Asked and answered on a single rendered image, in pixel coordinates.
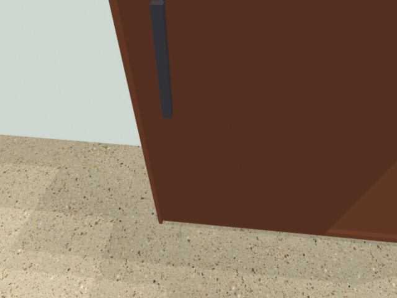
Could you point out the wardrobe door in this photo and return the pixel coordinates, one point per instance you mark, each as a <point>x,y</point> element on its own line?
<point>284,111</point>
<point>376,210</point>

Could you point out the handle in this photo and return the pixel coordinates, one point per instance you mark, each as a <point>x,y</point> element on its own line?
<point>158,21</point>

